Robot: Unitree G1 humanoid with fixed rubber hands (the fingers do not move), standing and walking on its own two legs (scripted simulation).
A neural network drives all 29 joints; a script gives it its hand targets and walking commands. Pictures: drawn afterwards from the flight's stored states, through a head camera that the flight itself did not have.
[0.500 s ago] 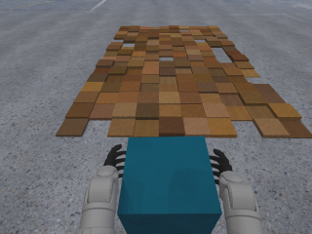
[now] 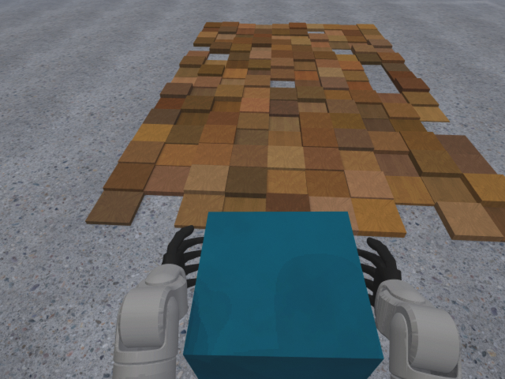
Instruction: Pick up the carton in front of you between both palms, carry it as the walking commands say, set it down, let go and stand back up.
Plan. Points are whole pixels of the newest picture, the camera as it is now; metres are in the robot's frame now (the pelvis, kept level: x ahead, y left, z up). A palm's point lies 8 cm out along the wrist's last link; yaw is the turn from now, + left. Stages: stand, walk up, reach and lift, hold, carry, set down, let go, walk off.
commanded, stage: carry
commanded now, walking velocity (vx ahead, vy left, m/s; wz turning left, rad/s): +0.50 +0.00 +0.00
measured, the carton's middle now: (277, 312) +0.25 -0.01 +0.01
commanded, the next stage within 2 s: none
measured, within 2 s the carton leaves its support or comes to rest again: neither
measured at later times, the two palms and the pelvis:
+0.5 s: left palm (186, 153) +0.59 +0.19 +0.07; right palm (320, 161) +0.56 -0.11 +0.08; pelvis +0.31 +0.06 +0.01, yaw -3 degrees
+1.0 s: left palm (214, 67) +0.94 +0.16 +0.13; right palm (314, 69) +0.95 -0.14 +0.12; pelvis +0.64 +0.00 +0.01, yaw +1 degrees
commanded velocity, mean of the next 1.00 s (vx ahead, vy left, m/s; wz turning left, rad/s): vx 0.50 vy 0.00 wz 0.00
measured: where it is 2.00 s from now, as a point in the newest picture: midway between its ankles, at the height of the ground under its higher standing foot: (255, 187)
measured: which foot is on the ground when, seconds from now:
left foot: up 0.00-0.28, down 0.30-0.80, up 0.82-1.00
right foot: down 0.00-0.32, up 0.34-0.76, down 0.78-1.00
